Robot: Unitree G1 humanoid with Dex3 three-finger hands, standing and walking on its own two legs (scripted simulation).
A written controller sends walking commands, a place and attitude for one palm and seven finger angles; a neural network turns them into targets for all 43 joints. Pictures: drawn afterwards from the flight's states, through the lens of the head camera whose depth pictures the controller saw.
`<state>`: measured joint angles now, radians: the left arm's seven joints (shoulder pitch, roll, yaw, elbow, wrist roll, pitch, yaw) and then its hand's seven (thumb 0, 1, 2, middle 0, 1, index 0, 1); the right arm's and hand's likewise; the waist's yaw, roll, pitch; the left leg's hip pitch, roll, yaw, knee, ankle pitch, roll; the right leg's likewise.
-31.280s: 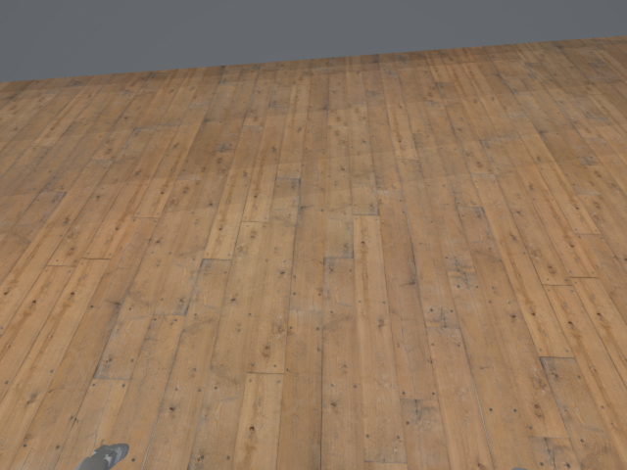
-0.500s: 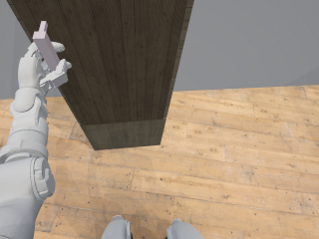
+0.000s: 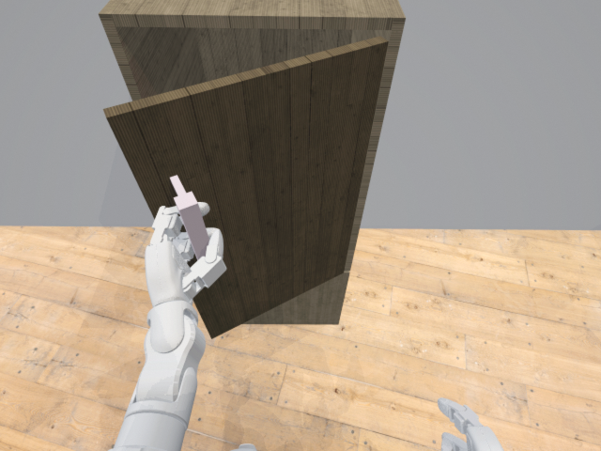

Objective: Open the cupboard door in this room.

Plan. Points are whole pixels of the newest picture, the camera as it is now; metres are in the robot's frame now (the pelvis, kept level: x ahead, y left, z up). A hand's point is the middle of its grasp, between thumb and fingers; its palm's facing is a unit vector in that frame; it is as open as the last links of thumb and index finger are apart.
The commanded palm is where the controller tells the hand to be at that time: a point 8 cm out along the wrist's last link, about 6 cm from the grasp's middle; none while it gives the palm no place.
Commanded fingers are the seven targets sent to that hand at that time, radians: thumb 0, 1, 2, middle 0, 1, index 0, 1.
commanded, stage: pull the door open along its arc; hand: left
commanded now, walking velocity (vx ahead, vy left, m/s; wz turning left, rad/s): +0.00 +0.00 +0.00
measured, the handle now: (192, 224) +0.40 +0.16 +0.08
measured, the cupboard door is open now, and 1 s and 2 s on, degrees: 30 49 49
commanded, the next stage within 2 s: open thumb and fingers to let go in 0.26 s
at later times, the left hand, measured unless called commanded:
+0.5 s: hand (277, 301) +0.29 +0.04 +0.07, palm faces +0.40 -0.92 -0.03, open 6.4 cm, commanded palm +0.24 +0.08 +0.07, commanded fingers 0.00 0.34 0.66 -0.36 -1.29 -0.36 -1.29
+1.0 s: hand (267, 313) +0.27 +0.05 +0.07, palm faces +0.39 -0.92 +0.00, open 13.8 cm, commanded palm +0.23 +0.09 +0.07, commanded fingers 0.00 -0.50 0.30 -0.21 -0.65 -0.21 -0.65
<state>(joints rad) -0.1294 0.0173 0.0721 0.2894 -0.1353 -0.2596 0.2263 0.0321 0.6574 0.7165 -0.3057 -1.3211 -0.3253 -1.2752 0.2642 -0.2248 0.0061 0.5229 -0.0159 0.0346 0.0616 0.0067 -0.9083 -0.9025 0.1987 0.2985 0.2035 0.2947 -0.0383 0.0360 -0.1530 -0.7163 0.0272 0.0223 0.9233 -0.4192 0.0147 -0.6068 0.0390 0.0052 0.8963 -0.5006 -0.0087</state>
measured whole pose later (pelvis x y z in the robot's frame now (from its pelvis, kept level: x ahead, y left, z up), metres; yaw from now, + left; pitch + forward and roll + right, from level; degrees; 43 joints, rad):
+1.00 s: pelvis -0.01 -0.04 +0.00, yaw +4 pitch +7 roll +1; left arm 0.15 -0.10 -0.20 0.09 0.06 -0.18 0.52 -0.01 -0.42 0.33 -0.28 -1.05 -0.30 -1.05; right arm 0.21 -0.20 0.01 0.55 -0.06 0.06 0.01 0.01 -0.91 -0.90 0.20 0.30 0.20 0.29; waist -0.02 0.04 -0.13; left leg -0.62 0.01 -0.04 0.87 -0.38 -0.04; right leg -0.51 0.03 -0.06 0.89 -0.52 -0.06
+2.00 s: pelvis -0.02 +0.00 -0.01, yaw +2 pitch +7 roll -1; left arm 0.35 0.08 -0.22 -0.14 -0.05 -0.23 0.09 -0.02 -0.50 0.30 -0.15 -0.30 -0.14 -0.30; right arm 0.25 -0.21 0.05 0.42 0.00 0.00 0.02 0.01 -0.91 -0.90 0.20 0.30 0.20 0.30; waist -0.01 0.05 -0.10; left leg -0.67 0.00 0.00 0.96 -0.41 0.02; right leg -0.56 0.01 -0.03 0.95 -0.52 -0.01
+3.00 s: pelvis -0.02 +0.00 +0.00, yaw +3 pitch +6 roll -2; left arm 0.58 0.25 0.07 -0.39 -0.26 -0.15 -0.17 -0.02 -0.50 0.30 -0.15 -0.30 -0.15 -0.30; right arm 0.30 -0.24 0.05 0.42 0.05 -0.09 -0.06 0.01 -0.90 -0.90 0.20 0.30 0.21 0.30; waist 0.01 0.07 -0.14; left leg -0.65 0.01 -0.03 0.97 -0.42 0.01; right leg -0.51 0.03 -0.05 0.92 -0.51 -0.01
